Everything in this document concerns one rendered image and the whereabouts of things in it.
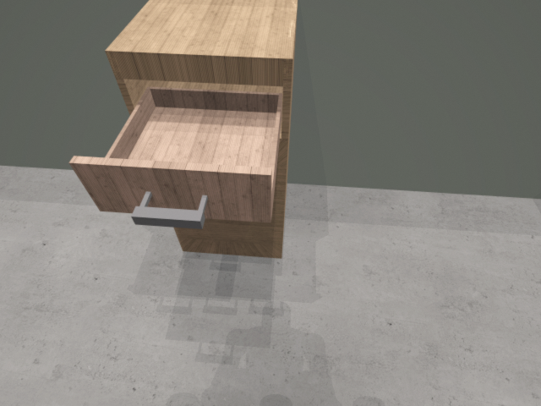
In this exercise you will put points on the handle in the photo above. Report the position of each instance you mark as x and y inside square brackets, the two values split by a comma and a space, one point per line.
[167, 217]

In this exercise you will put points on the cabinet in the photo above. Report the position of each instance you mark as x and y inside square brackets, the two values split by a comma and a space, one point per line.
[224, 45]

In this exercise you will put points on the drawer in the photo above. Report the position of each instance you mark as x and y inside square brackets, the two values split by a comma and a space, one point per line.
[180, 144]

